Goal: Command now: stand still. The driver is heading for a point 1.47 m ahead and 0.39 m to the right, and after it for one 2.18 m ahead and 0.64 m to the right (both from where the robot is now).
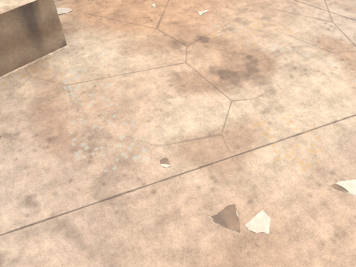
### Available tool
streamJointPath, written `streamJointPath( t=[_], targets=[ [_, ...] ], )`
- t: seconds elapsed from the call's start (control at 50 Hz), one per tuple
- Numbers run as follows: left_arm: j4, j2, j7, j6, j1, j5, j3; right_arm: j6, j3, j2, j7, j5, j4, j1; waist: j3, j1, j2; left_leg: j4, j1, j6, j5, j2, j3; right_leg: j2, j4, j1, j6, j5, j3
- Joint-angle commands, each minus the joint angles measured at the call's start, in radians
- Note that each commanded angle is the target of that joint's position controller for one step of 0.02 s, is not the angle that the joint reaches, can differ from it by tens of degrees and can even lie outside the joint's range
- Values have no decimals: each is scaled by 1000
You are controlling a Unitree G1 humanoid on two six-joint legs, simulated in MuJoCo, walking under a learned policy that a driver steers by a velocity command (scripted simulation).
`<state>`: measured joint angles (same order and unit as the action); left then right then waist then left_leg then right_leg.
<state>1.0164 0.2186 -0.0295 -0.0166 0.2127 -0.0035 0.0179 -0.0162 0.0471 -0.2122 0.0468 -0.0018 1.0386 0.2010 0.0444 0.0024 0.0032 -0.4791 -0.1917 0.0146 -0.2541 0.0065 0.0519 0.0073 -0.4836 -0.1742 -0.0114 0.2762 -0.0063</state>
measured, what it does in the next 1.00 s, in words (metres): walks ahead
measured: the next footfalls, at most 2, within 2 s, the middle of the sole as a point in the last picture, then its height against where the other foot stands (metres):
right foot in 1.10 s outside the picture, level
left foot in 1.66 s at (155, 208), level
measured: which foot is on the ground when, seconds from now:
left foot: down 0.00-1.00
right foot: down 0.00-0.64, up 0.66-1.00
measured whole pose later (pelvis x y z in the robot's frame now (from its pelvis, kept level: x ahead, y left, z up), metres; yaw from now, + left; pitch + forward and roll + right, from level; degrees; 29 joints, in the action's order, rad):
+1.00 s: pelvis +0.18 +0.02 +0.00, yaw +0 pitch +2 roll +0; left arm 0.88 0.25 0.03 -0.09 0.00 0.03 0.03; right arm 0.09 0.01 -0.18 0.02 0.01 1.09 0.50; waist 0.01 -0.10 -0.04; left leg -0.15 0.13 -0.03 -0.31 0.03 -0.03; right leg -0.07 -0.63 -0.65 -0.03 -0.01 -0.03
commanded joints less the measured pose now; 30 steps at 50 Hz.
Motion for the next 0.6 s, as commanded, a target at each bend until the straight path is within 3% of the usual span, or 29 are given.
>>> streamJointPath(
  t=[0.02,0.38,0.4,0.42,0.46,0.48,0.5,0.52,0.56,0.6],
  targets=[
    [-20,104,-4,-7,22,0,17,9,14,-99,4,0,-12,19,-9,0,-2,67,16,-20,155,-23,18,-38,102,-43,-16,-115,41],
    [29,85,-4,-2,68,2,8,13,-6,-81,6,2,56,59,4,0,-4,76,-4,-12,131,-21,3,-32,114,-47,-25,-107,44],
    [40,78,-6,-1,87,2,6,12,-10,-68,6,2,68,79,-19,0,-11,71,4,-14,43,-7,-15,-25,126,-37,-28,4,41],
    [43,96,-9,3,93,9,13,12,-9,-68,8,7,71,84,-5,3,-28,34,-22,-20,-94,22,-45,-22,138,-50,-45,180,51],
    [35,148,-14,3,114,22,31,23,-7,-73,7,10,50,57,61,20,-95,-82,-152,-38,-287,49,-83,-106,212,-88,-113,505,181],
    [37,178,-13,-4,148,26,41,38,-12,-54,1,11,32,32,81,34,-153,-179,-218,-41,-253,44,-101,-200,280,-73,-164,597,312],
    [37,204,-12,-14,160,28,53,55,-16,-42,-7,13,17,15,105,39,-186,-277,-240,-49,-196,6,-85,-293,336,-97,-219,609,439],
    [28,199,-11,-23,147,24,55,69,-12,-51,-16,19,11,8,122,31,-172,-342,-275,-62,-197,-27,-60,-335,359,-104,-245,568,490],
    [1,182,-3,-38,99,27,54,89,-10,-52,-30,30,2,18,123,2,-147,-308,-293,-90,-259,-66,-38,-335,343,-82,-227,459,454],
    [-29,180,2,-37,19,48,54,104,-4,-47,-35,31,36,99,86,-59,-113,-45,-53,-103,-122,-27,-104,-229,276,-170,-160,325,272]
  ],
)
